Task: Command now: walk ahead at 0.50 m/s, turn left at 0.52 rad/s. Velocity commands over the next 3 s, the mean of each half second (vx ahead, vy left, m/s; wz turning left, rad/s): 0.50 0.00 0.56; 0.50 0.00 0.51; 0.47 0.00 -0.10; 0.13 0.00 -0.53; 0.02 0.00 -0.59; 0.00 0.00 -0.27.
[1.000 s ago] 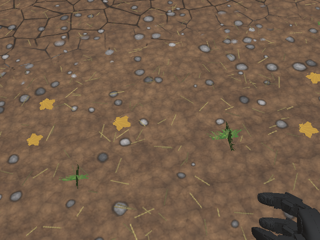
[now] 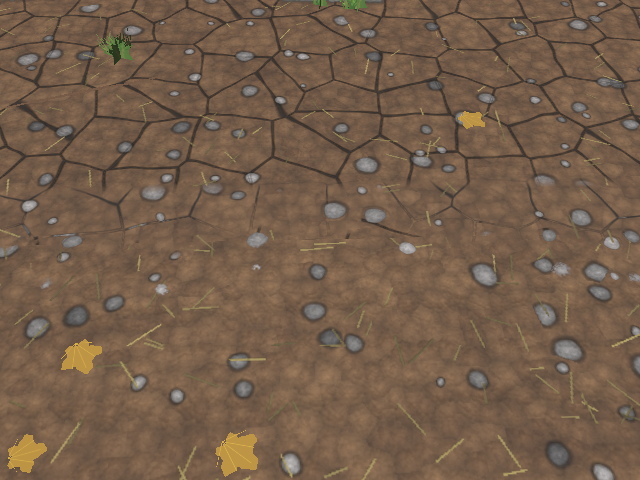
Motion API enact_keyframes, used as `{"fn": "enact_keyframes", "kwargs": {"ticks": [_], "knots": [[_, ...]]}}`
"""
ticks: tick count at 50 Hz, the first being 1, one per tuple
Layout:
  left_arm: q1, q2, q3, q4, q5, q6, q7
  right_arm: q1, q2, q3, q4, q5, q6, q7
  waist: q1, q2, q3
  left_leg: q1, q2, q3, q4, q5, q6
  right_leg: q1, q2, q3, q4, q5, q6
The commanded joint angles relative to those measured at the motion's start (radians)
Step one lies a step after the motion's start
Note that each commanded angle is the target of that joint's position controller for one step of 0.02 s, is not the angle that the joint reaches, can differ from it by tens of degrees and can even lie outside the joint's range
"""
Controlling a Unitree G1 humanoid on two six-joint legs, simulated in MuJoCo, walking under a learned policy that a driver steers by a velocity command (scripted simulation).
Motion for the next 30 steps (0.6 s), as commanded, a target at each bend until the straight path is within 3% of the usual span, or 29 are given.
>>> {"fn": "enact_keyframes", "kwargs": {"ticks": [1, 2, 3, 4, 5, 6, 7, 8, 9, 10, 11, 14, 16, 19, 22, 24, 26, 27, 28, 29, 30], "knots": [[-0.014, 0.196, 0.047, -0.044, -0.015, 0.012, 0.010, -0.088, -0.076, -0.018, -0.113, 0.000, -0.011, 0.018, -0.030, -0.102, 0.037, 0.007, -0.039, 0.062, -0.033, -0.115, 0.046, 0.036, -0.313, 0.051, 0.052, 0.742, -0.124], [-0.023, 0.212, 0.051, -0.049, -0.018, 0.019, 0.014, -0.047, -0.095, -0.029, -0.111, -0.001, -0.007, 0.018, -0.060, -0.123, -0.001, 0.082, -0.076, 0.094, -0.028, -0.171, 0.066, 0.046, -0.311, 0.039, 0.134, 0.911, -0.113], [-0.036, 0.223, 0.054, -0.054, -0.019, 0.029, 0.018, 0.055, -0.126, -0.048, -0.090, 0.002, -0.005, 0.017, -0.121, -0.130, -0.057, 0.215, -0.120, 0.120, -0.041, -0.200, 0.091, 0.030, -0.295, 0.022, 0.281, 1.030, -0.099], [-0.049, 0.217, 0.049, -0.061, -0.020, 0.034, 0.022, 0.223, -0.182, -0.080, -0.046, 0.005, -0.003, 0.006, -0.209, -0.104, -0.142, 0.463, -0.160, 0.113, -0.108, -0.144, 0.129, -0.071, -0.253, -0.001, 0.502, 0.988, -0.066], [-0.024, 0.159, 0.027, -0.086, 0.012, 0.025, 0.021, 0.358, -0.281, -0.112, -0.017, 0.006, 0.007, -0.018, -0.238, 0.059, -0.236, 0.770, 0.009, -0.163, -0.119, -0.108, 0.196, -0.353, -0.193, -0.004, 0.834, 0.547, -0.017], [0.034, 0.049, -0.009, -0.142, 0.017, -0.010, 0.005, 0.288, -0.340, -0.111, -0.049, 0.011, -0.005, -0.016, -0.124, 0.257, -0.352, 1.047, 0.227, -0.759, -0.295, -0.319, 0.399, -0.757, 0.036, 0.160, 1.166, -0.244, 0.036], [-0.077, 0.140, 0.007, -0.155, -0.018, -0.051, -0.013, 0.311, -0.253, -0.084, -0.063, 0.001, -0.014, -0.011, -0.198, 0.119, -0.377, 1.053, 0.235, -0.788, -0.383, -0.355, 0.363, -0.865, -0.009, 0.341, 1.212, -0.228, 0.009], [-0.147, 0.155, 0.010, -0.182, -0.044, -0.069, -0.020, 0.281, -0.206, -0.072, -0.060, -0.006, -0.026, -0.012, -0.192, 0.074, -0.252, 0.952, 0.205, -0.641, -0.379, -0.286, 0.321, -0.910, -0.050, 0.330, 1.174, -0.151, -0.016], [-0.152, 0.139, 0.007, -0.179, -0.029, -0.074, -0.012, 0.215, -0.181, -0.064, -0.067, -0.003, -0.034, -0.010, -0.138, -0.033, -0.159, 0.790, 0.161, -0.521, -0.378, -0.164, 0.286, -0.865, -0.096, 0.328, 1.074, -0.074, -0.021], [-0.150, 0.151, 0.015, -0.171, -0.001, -0.068, -0.004, 0.157, -0.147, -0.054, -0.079, -0.004, -0.038, -0.014, -0.102, -0.038, -0.123, 0.670, 0.127, -0.437, -0.386, -0.063, 0.266, -0.794, -0.127, 0.327, 0.986, -0.034, -0.013], [-0.132, 0.153, 0.020, -0.170, 0.007, -0.056, -0.005, 0.128, -0.136, -0.047, -0.095, -0.014, -0.039, -0.018, -0.074, -0.017, -0.103, 0.588, 0.104, -0.402, -0.407, -0.001, 0.261, -0.732, -0.140, 0.331, 0.949, -0.008, -0.006], [-0.135, 0.120, 0.016, -0.186, 0.020, -0.026, -0.004, 0.139, -0.160, -0.053, -0.096, -0.008, -0.043, -0.034, -0.054, -0.016, -0.074, 0.475, 0.071, -0.328, -0.444, 0.108, 0.267, -0.697, -0.130, 0.304, 0.816, 0.052, 0.039], [-0.211, 0.098, 0.006, -0.214, 0.023, -0.020, -0.002, 0.168, -0.184, -0.060, -0.089, -0.005, -0.041, -0.047, -0.075, -0.010, -0.046, 0.436, 0.040, -0.280, -0.448, 0.115, 0.245, -0.705, -0.110, 0.292, 0.670, 0.171, 0.063], [-0.317, 0.071, -0.008, -0.244, 0.017, -0.026, -0.013, 0.205, -0.187, -0.062, -0.079, 0.001, -0.031, -0.057, -0.120, 0.027, -0.033, 0.392, -0.014, -0.237, -0.426, 0.023, 0.192, -0.627, -0.058, 0.282, 0.436, 0.368, 0.067], [-0.385, 0.088, -0.006, -0.275, 0.000, -0.034, -0.025, 0.256, -0.189, -0.063, -0.060, 0.006, -0.024, -0.057, -0.149, 0.046, -0.025, 0.417, 0.008, -0.295, -0.392, -0.057, 0.174, -0.583, -0.027, 0.294, 0.334, 0.416, 0.058], [-0.391, 0.114, 0.003, -0.285, -0.002, -0.043, -0.034, 0.275, -0.178, -0.061, -0.053, 0.008, -0.018, -0.060, -0.146, 0.054, -0.029, 0.486, 0.031, -0.358, -0.332, -0.089, 0.165, -0.578, -0.020, 0.316, 0.281, 0.366, 0.040], [-0.355, 0.137, 0.014, -0.283, -0.004, -0.053, -0.038, 0.266, -0.181, -0.063, -0.057, 0.004, -0.012, -0.065, -0.119, 0.084, -0.035, 0.526, 0.049, -0.413, -0.270, -0.068, 0.151, -0.530, -0.015, 0.318, 0.259, 0.276, 0.012], [-0.289, 0.146, 0.022, -0.266, -0.003, -0.059, -0.036, 0.248, -0.172, -0.061, -0.063, 0.004, -0.009, -0.065, -0.080, 0.096, -0.055, 0.521, 0.032, -0.417, -0.220, -0.030, 0.135, -0.443, -0.008, 0.300, 0.223, 0.268, -0.009], [-0.185, 0.175, 0.038, -0.245, 0.008, -0.064, -0.030, 0.237, -0.139, -0.049, -0.074, 0.000, -0.010, -0.062, -0.028, 0.084, -0.124, 0.483, -0.019, -0.383, -0.097, 0.020, 0.103, -0.270, -0.040, 0.313, 0.213, 0.274, -0.045], [-0.024, 0.232, 0.053, -0.232, 0.022, -0.065, -0.021, 0.239, -0.084, -0.027, -0.097, -0.017, -0.014, -0.059, 0.035, -0.024, -0.269, 0.351, -0.083, -0.296, 0.185, -0.125, 0.062, -0.002, -0.214, 0.480, 0.235, 0.226, -0.110], [0.054, 0.301, 0.069, -0.197, 0.030, -0.051, -0.025, 0.394, -0.033, -0.011, -0.122, 0.014, -0.023, -0.058, -0.036, -0.371, -0.381, -0.010, -0.212, -0.182, 0.501, -0.601, -0.006, 0.299, -0.437, 0.961, 0.142, 0.024, -0.284]]}}
Next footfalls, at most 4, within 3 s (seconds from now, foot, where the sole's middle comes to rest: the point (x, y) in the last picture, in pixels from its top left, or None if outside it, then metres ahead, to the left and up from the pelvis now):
0.08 left None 0.22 0.12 -0.77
0.58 right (364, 445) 0.54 -0.02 -0.77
1.08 left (195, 387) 0.64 0.35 -0.77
1.58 right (243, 257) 1.01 0.30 -0.77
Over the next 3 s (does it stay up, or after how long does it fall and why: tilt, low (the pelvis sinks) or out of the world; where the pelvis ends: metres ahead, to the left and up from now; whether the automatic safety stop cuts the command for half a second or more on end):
stays up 0.90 0.36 0.00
